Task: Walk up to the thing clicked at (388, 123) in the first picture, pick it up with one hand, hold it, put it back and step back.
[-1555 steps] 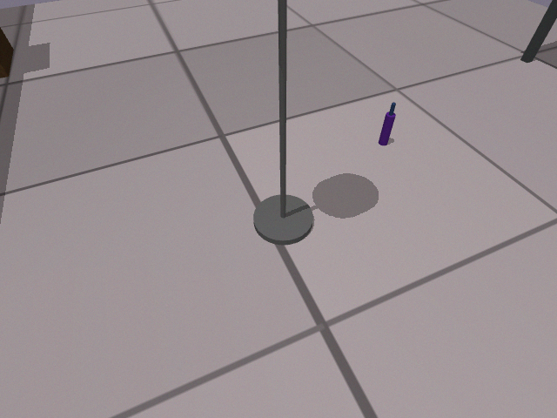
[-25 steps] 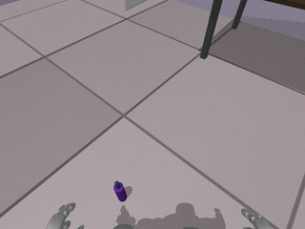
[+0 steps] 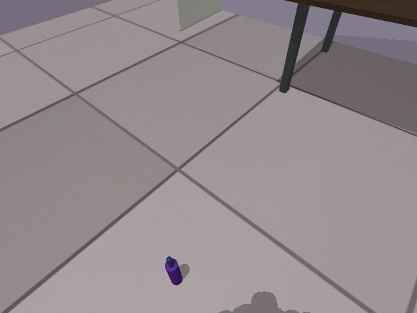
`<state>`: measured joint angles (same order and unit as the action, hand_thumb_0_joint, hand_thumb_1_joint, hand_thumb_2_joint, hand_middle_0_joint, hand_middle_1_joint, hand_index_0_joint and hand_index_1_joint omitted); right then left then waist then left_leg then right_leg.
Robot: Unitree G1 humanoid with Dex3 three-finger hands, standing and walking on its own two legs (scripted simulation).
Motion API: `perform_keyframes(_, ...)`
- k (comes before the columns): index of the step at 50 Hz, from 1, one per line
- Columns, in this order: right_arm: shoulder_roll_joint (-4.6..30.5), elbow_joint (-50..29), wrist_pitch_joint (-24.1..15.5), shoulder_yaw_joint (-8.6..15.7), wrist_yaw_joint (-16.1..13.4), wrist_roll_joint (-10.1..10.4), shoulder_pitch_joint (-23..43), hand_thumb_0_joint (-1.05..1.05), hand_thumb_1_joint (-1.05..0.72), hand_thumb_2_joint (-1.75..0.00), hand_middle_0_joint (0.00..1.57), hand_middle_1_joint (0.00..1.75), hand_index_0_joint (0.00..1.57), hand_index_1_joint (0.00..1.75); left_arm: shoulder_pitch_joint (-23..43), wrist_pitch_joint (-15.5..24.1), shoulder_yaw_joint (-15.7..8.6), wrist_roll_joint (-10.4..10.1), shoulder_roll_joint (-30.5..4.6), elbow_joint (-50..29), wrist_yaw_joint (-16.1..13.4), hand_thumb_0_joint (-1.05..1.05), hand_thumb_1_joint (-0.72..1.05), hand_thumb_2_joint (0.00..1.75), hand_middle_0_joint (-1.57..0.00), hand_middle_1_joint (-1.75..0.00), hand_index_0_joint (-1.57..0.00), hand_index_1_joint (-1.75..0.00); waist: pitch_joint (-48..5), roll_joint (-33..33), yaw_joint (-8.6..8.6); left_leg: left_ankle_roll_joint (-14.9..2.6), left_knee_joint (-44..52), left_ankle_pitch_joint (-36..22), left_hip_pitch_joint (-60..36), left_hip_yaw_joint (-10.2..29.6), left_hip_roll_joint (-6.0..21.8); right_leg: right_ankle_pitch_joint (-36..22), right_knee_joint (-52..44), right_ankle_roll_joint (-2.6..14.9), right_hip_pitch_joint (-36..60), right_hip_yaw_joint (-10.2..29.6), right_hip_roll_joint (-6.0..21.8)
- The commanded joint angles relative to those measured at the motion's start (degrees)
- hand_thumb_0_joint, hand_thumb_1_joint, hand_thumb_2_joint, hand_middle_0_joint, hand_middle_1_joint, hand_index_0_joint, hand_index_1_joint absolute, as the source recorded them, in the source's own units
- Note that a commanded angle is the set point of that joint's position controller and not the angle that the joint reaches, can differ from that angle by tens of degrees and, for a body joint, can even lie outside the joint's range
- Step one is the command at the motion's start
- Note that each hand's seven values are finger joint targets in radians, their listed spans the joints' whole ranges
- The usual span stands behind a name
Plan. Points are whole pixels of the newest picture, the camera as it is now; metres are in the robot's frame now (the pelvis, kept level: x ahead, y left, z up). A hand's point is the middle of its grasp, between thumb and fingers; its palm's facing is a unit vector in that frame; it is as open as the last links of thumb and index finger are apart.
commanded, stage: stand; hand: left
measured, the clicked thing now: (173, 269) +0.39 +0.19 -0.64
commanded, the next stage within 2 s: step back in 1.56 s
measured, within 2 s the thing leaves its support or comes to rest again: neither
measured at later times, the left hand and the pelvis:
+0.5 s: hand out of the picture +0.06 +0.24 -0.15, palm faces -0.01 -0.94 -0.35, open 7.3 cm; pelvis +0.00 -0.01 +0.01, yaw +0 degrees
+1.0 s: hand out of the picture +0.08 +0.24 -0.15, palm faces -0.02 -0.94 -0.34, open 7.3 cm; pelvis +0.01 -0.01 +0.01, yaw -1 degrees
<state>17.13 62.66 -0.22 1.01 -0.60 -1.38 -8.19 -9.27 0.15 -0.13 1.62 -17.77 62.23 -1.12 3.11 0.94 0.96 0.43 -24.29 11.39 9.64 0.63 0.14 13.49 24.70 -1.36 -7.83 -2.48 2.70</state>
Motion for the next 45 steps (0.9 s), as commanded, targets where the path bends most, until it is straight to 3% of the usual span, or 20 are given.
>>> perform_keyframes(1, 11.43, -2.08, -1.23, 2.01, -0.57, -0.01, 2.29, 0.0, -0.9, -0.9, 0.2, 0.3, 0.2, 0.3, 2.7, 1.63, -2.35, -0.21, -11.73, -1.78, -0.63, 0.0, 0.9, 0.9, -0.2, -0.3, -0.2, -0.3, -1.4, -1.07, -0.29, -1.36, 7.02, -2.03, 0.23, 5.85, 5.4, -2.38, -6.82, 2.13, 0.12, 5.17, 4.42)
perform_keyframes(9, 11.88, -0.52, -1.04, 1.94, -0.47, 0.06, 3.17, 0.0, -0.9, -0.9, 0.2, 0.3, 0.2, 0.3, 3.38, 1.45, -2.25, -0.3, -12.07, 0.66, -0.39, 0.0, 0.9, 0.9, -0.2, -0.3, -0.2, -0.3, -0.89, -0.98, -0.19, -1.09, 8.0, -0.81, -0.35, 5.56, 5.55, -0.76, -8.47, 2.02, -0.19, 5.34, 4.49)
perform_keyframes(16, 12.22, 0.17, -1.11, 1.57, -0.52, 0.18, 3.22, 0.0, -0.9, -0.9, 0.2, 0.3, 0.2, 0.3, 4.53, 1.7, -2.39, -0.45, -12.61, 1.15, -0.47, 0.0, 0.9, 0.9, -0.2, -0.3, -0.2, -0.3, -3.34, -0.74, -0.37, -1.36, 7.63, -5.06, -1.73, 5.02, 6.07, -6.6, -8.55, 2.04, 2.06, 5.78, 5.22)
perform_keyframes(24, 12.47, 0.82, -1.02, 1.16, -0.48, 0.29, 3.15, 0.0, -0.9, -0.9, 0.2, 0.3, 0.2, 0.3, 4.76, 1.56, -2.21, -0.6, -12.58, 1.97, -0.26, 0.0, 0.9, 0.9, -0.2, -0.3, -0.2, -0.3, -1.87, -0.53, -0.38, -0.94, 8.6, -4.09, -1.39, 4.72, 6.03, -4.7, -9.38, 1.91, 1.34, 5.53, 4.73)
perform_keyframes(39, 13.18, 0.57, -1.36, 1.08, -0.44, 0.4, 3.34, 0.0, -0.9, -0.9, 0.2, 0.3, 0.2, 0.3, 5.17, 1.72, -2.43, -0.74, -12.78, 1.78, -0.03, 0.0, 0.9, 0.9, -0.2, -0.3, -0.2, -0.3, -3.75, -0.57, -0.56, -1.0, 8.6, -8.39, -3.25, 4.4, 6.91, -9.22, -9.33, 1.93, 2.81, 5.64, 5.17)
perform_keyframes(45, 13.1, 0.77, -1.32, 0.97, -0.41, 0.45, 3.08, 0.0, -0.9, -0.9, 0.2, 0.3, 0.2, 0.3, 5.78, 1.65, -2.43, -0.74, -12.88, 1.59, 0.09, 0.0, 0.9, 0.9, -0.2, -0.3, -0.2, -0.3, -3.14, -1.02, -1.08, -0.93, 8.98, -7.16, -2.85, 4.27, 6.85, -8.87, -9.59, 1.89, 2.44, 5.76, 5.17)
